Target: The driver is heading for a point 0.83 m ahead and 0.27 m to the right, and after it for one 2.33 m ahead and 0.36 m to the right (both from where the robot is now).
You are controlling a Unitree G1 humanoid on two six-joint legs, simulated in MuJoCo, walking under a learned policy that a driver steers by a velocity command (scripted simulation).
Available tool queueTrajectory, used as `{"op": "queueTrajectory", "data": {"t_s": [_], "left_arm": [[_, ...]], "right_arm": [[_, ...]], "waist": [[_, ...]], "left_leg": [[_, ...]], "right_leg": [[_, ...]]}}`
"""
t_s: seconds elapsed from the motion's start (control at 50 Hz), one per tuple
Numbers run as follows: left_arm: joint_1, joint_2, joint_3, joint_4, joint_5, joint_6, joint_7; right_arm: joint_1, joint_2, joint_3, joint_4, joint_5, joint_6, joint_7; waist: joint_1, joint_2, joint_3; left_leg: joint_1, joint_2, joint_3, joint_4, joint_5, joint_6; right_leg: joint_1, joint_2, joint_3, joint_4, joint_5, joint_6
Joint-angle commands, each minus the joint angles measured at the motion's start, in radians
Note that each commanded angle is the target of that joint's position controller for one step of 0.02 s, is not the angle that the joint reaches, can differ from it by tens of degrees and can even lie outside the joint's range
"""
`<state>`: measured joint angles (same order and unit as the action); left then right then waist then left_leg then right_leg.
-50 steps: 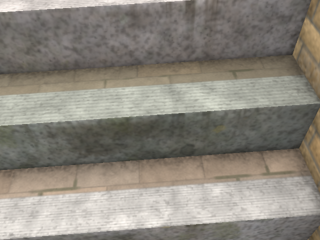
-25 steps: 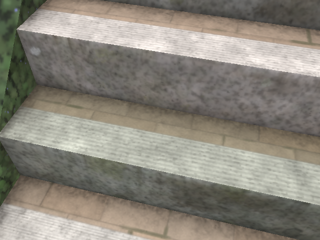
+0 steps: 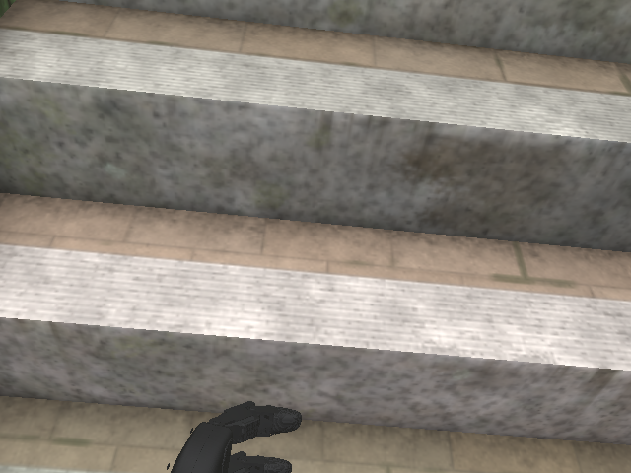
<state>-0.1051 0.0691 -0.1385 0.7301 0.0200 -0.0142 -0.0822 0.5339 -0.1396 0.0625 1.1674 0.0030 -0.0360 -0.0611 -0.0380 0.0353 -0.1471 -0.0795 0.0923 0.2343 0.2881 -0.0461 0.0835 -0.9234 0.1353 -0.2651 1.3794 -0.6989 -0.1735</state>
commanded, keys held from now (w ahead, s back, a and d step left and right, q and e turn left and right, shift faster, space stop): w+e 1.00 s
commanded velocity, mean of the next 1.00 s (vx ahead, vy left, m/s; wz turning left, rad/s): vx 0.50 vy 0.00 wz -0.57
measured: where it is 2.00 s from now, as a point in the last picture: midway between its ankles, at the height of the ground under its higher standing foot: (571, 115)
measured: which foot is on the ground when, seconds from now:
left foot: down 0.00-0.02, up 0.04-0.38, down 0.40-1.00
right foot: down 0.00-0.42, up 0.44-1.00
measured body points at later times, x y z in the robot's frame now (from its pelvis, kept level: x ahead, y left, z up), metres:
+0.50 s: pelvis +0.24 +0.09 +0.25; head +0.24 +0.08 +0.70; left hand +0.32 +0.31 +0.10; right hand +0.39 -0.14 +0.17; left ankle +0.34 +0.18 -0.37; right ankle +0.09 -0.02 -0.35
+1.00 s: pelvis +0.43 -0.04 +0.37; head +0.48 -0.05 +0.82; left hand +0.72 -0.08 +0.29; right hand +0.22 -0.17 +0.24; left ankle +0.35 +0.19 -0.36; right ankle +0.53 -0.25 -0.15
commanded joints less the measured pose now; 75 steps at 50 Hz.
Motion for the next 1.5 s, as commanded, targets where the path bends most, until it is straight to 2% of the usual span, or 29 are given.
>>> {"op": "queueTrajectory", "data": {"t_s": [0.02,0.04,0.06,0.1,0.16,0.2,0.3,0.34,0.4,0.42,0.44,0.46,0.5,0.56,0.62,0.86,0.94,0.98,1.0,1.02,1.04,1.06,1.08,1.14,1.2,1.24,1.34,1.42,1.5], "left_arm": [[0.433,0.27,0.128,0.051,0.044,0.043,0.034],[0.431,0.336,0.157,0.087,0.038,0.058,0.083],[0.408,0.203,0.112,0.112,0.054,0.038,0.101],[0.387,0.042,0.076,0.213,0.016,-0.008,0.088],[0.239,0.037,0.086,0.24,0.009,-0.026,0.031],[0.281,0.054,0.086,0.26,0.035,-0.027,0.021],[0.544,0.16,0.118,0.289,-0.03,-0.029,0.057],[0.59,0.215,0.15,0.285,-0.033,-0.004,0.102],[0.51,0.327,0.195,0.272,0.0,-0.043,0.124],[0.388,0.34,0.21,0.199,-0.005,-0.086,0.103],[0.309,0.184,0.187,0.117,-0.005,-0.104,0.074],[0.233,0.097,0.182,0.071,-0.024,-0.102,0.048],[0.21,0.046,0.159,-0.045,-0.018,-0.045,0.028],[0.349,0.037,0.14,-0.035,-0.03,0.007,0.044],[0.262,-0.019,0.102,-0.1,-0.039,-0.003,0.05],[-0.033,0.013,0.085,-0.257,-0.049,0.021,0.066],[-0.161,0.027,0.045,-0.333,-0.087,0.022,0.018],[-0.184,0.071,0.075,-0.337,-0.114,0.024,0.029],[0.023,0.145,0.133,-0.299,-0.089,0.016,0.045],[0.256,0.255,0.186,-0.271,-0.07,0.013,0.03],[0.453,0.34,0.228,-0.218,-0.062,0.031,0.037],[0.545,0.484,0.277,-0.144,-0.047,0.049,0.077],[0.553,0.44,0.247,-0.1,0.007,0.032,0.093],[0.518,0.162,0.155,0.085,0.009,-0.033,0.039],[0.45,-0.004,0.094,0.164,0.026,-0.075,0.019],[0.467,-0.006,0.071,0.228,0.032,-0.078,0.024],[0.408,0.034,0.038,0.273,0.043,-0.041,0.049],[0.601,0.109,0.062,0.371,0.051,-0.025,0.079],[0.457,0.178,0.081,0.34,0.02,-0.012,0.12]], "right_arm": [[-0.267,-0.315,-0.07,-0.241,-0.023,-0.074,0.035],[-0.433,-0.223,-0.061,-0.284,-0.035,-0.088,0.066],[-0.527,-0.108,-0.045,-0.387,-0.037,-0.112,0.122],[-0.533,0.02,0.011,-0.527,-0.065,-0.126,0.173],[-0.382,0.08,0.069,-0.523,-0.04,-0.117,0.14],[-0.445,0.047,0.08,-0.536,-0.037,-0.114,0.113],[-0.783,0.087,0.122,-0.714,-0.054,-0.122,0.063],[-0.864,0.139,0.142,-0.765,-0.074,-0.11,0.042],[-0.409,-0.146,-0.037,-0.612,-0.027,-0.098,0.053],[-0.112,-0.306,-0.094,-0.544,-0.06,-0.11,0.071],[-0.017,-0.356,-0.116,-0.467,-0.06,-0.077,0.046],[-0.122,-0.316,-0.119,-0.444,-0.059,-0.061,0.022],[-0.348,-0.089,-0.077,-0.378,-0.009,-0.008,0.013],[-0.394,0.08,-0.042,-0.273,-0.049,-0.007,0.029],[-0.283,0.006,-0.062,-0.228,-0.045,-0.02,0.058],[0.065,-0.147,-0.095,-0.211,-0.059,-0.013,-0.014],[-0.063,-0.203,-0.117,-0.256,-0.02,0.04,-0.036],[0.033,-0.264,-0.121,-0.187,0.022,0.019,-0.026],[0.05,-0.33,-0.121,-0.177,0.002,-0.006,-0.018],[0.028,-0.419,-0.139,-0.193,0.002,-0.019,-0.011],[0.04,-0.374,-0.124,-0.235,0.001,-0.056,0.006],[-0.078,-0.272,-0.097,-0.3,0.013,-0.104,0.048],[-0.128,-0.261,-0.112,-0.27,0.011,-0.124,0.092],[-0.544,0.072,-0.015,-0.528,-0.016,-0.122,0.111],[-0.368,0.116,0.027,-0.498,0.016,-0.112,0.127],[-0.348,0.113,0.039,-0.479,0.049,-0.071,0.12],[-0.674,0.065,0.049,-0.58,0.009,-0.013,0.066],[-0.664,0.128,0.057,-0.523,0.046,0.003,0.04],[-0.674,0.095,0.048,-0.533,-0.015,-0.002,0.08]], "waist": [[0.321,-0.049,-0.294],[0.293,-0.328,-0.182],[0.192,-0.204,-0.02],[0.014,0.009,0.218],[-0.122,0.022,0.247],[-0.11,-0.005,0.226],[0.029,-0.115,0.17],[0.028,-0.152,0.0],[-0.198,-0.311,-0.256],[-0.278,-0.065,-0.461],[-0.238,0.31,-0.485],[-0.164,0.332,-0.389],[0.013,0.081,0.032],[0.136,0.043,0.206],[0.125,-0.033,0.216],[-0.038,0.077,0.269],[-0.012,0.088,0.331],[0.0,0.144,0.228],[0.104,0.262,0.068],[0.237,0.365,-0.111],[0.294,0.234,-0.283],[0.239,-0.161,-0.375],[0.193,-0.226,-0.496],[0.075,-0.084,-0.052],[-0.038,-0.034,0.039],[-0.066,-0.053,0.112],[-0.044,-0.134,0.259],[0.061,-0.177,0.157],[-0.032,-0.149,-0.019]], "left_leg": [[-0.335,0.104,-0.133,0.756,1.64,0.058],[-0.683,-0.196,-0.201,1.459,0.161,-0.008],[-0.878,-0.181,-0.443,1.955,-0.043,0.02],[-1.133,-0.154,-0.414,2.1,-0.144,0.076],[-1.205,-0.094,-0.357,2.069,-0.137,0.058],[-1.173,-0.081,-0.246,2.085,-0.025,0.029],[-1.174,0.006,-0.158,1.646,-0.074,-0.058],[-0.68,-0.017,-0.061,1.23,-0.242,-0.056],[-0.279,-0.07,-0.225,0.963,-0.623,0.019],[0.084,0.095,-0.606,0.782,-0.555,0.13],[0.272,0.261,-1.13,0.27,-0.592,0.232],[0.134,0.345,-1.371,0.084,-0.604,0.239],[-0.249,0.317,-0.882,0.269,-0.77,0.128],[-0.53,0.255,-0.521,0.247,-0.585,0.002],[-0.389,0.25,-0.317,0.126,-0.368,-0.001],[0.284,0.332,-0.116,-0.075,-0.134,0.037],[-0.036,0.239,0.063,-0.333,-0.046,0.057],[-0.174,0.248,0.087,-0.276,0.98,0.115],[-0.022,0.278,0.065,-0.042,1.795,0.144],[0.115,0.241,0.024,0.206,1.854,0.111],[-0.231,0.205,-0.092,0.536,1.582,0.052],[-0.462,-0.027,-0.172,0.908,0.381,-0.028],[-0.471,-0.144,-0.378,1.438,-0.002,-0.021],[-0.835,-0.103,-0.414,2.005,-0.032,0.088],[-1.006,-0.121,-0.543,2.073,0.008,0.155],[-1.217,-0.139,-0.516,2.337,-0.052,0.141],[-1.171,-0.164,-0.26,1.941,0.242,0.031],[-1.427,-0.173,-0.186,2.064,0.129,0.007],[-0.922,-0.124,-0.071,1.473,-0.058,0.064]], "right_leg": [[0.774,-0.163,0.714,-0.571,0.002,-0.19],[0.747,-0.346,1.279,-1.031,-0.133,-0.345],[0.562,-0.37,1.44,-1.131,-0.196,-0.287],[0.4,-0.276,1.037,-0.996,-0.077,-0.128],[0.336,-0.185,0.612,-0.975,0.288,-0.002],[0.251,-0.18,0.554,-1.008,0.423,-0.038],[0.37,-0.204,0.649,-1.174,0.406,-0.072],[0.32,-0.243,0.534,-1.315,0.796,-0.071],[0.743,-0.268,0.486,-0.856,2.038,-0.039],[0.582,-0.232,0.474,-0.504,2.098,-0.036],[0.237,-0.07,0.443,-0.093,1.187,0.023],[0.066,0.008,0.554,0.426,0.698,0.082],[-0.131,-0.07,0.482,0.598,0.743,0.055],[-0.093,-0.104,0.426,0.706,0.742,0.025],[-0.304,-0.158,0.414,0.651,0.772,0.031],[-0.866,-0.261,0.384,0.853,0.504,0.146],[-0.413,-0.355,0.115,0.267,0.45,0.16],[0.244,-0.178,-0.118,0.021,0.279,0.084],[0.408,-0.062,-0.109,0.038,0.235,0.015],[0.584,-0.01,0.036,-0.232,0.201,-0.051],[1.01,-0.093,0.422,-0.35,0.224,-0.157],[1.151,-0.319,1.09,-0.852,-0.053,-0.251],[1.081,-0.421,1.351,-1.109,-0.18,-0.21],[0.645,-0.353,0.902,-0.934,0.061,0.004],[0.567,-0.336,0.566,-0.882,0.414,0.06],[0.535,-0.396,0.48,-0.947,0.466,0.098],[0.125,-0.3,0.115,-1.138,0.587,0.221],[0.666,-0.384,0.162,-1.209,0.785,0.133],[0.748,-0.354,-0.046,-1.182,1.679,0.128]]}}
Keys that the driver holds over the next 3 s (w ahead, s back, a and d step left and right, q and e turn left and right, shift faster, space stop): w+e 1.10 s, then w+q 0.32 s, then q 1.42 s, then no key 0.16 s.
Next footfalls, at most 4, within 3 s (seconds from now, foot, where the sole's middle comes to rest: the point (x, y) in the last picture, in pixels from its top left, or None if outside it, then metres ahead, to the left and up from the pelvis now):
0.40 left None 0.38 0.18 -0.40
1.02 right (507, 312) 0.56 -0.28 -0.19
1.58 left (489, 95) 0.80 -0.24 0.02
2.16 right None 0.82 -0.48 0.02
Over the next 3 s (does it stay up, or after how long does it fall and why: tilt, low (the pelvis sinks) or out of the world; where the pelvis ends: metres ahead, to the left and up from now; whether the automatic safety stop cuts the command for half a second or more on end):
stays up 0.76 -0.36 0.78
